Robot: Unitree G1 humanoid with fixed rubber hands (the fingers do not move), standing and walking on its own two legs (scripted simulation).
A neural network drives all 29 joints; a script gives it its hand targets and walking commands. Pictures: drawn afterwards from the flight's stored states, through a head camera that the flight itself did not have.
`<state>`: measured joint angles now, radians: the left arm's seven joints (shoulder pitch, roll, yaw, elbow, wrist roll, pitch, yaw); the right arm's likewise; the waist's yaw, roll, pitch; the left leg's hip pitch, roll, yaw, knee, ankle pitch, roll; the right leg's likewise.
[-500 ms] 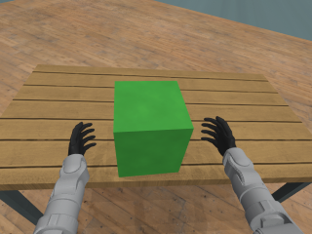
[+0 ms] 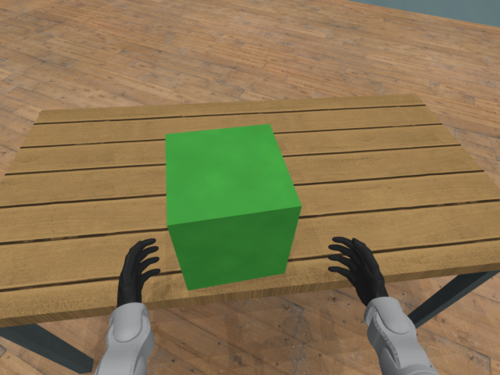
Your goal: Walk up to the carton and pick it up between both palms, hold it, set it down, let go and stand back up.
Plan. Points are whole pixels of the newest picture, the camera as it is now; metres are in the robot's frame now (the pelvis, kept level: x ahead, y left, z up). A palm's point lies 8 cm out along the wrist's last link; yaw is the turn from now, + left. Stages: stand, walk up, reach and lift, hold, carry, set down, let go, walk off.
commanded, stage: set down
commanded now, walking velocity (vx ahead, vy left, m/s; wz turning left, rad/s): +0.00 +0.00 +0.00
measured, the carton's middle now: (228, 207) +0.43 +0.10 -0.01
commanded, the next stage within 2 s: let go in 1.86 s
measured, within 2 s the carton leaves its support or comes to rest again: neither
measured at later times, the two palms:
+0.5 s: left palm (123, 340) +0.17 +0.23 -0.04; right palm (385, 322) +0.24 -0.19 -0.03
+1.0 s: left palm (123, 329) +0.19 +0.24 -0.05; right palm (385, 326) +0.24 -0.19 -0.04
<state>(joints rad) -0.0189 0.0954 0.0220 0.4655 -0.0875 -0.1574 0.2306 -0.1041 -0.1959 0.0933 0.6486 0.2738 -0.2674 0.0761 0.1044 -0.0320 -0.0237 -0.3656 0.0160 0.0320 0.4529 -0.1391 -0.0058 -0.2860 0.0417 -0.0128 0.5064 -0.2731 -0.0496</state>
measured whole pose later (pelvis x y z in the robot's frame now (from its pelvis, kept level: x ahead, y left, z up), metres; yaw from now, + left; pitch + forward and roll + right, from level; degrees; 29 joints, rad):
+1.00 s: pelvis +0.04 -0.01 +0.01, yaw +1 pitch +0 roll +1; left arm 0.26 0.20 0.06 0.37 -0.03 -0.04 0.04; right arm 0.18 -0.18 0.16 0.55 0.18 -0.26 -0.03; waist 0.06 -0.06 0.05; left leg -0.18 0.02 0.02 0.34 -0.15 -0.02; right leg -0.07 0.05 -0.02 0.34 -0.26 -0.06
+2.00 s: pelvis +0.03 +0.01 +0.00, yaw -1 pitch -3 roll +1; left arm 0.19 0.23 0.00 0.57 -0.01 0.09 0.04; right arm 0.19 -0.15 0.00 0.70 0.00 -0.19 0.02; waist 0.01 -0.04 0.08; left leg -0.18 0.01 0.05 0.44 -0.20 0.00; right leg -0.09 0.03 0.00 0.45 -0.30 -0.04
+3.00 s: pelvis +0.03 +0.00 +0.00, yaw +5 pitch -3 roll +0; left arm 0.38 0.15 0.01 1.12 0.02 0.00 0.03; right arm 0.36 -0.12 -0.03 1.08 -0.03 0.02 -0.02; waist 0.01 -0.01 -0.01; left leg -0.24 -0.01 -0.05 0.51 -0.22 0.00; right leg -0.08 0.02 -0.11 0.45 -0.33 -0.04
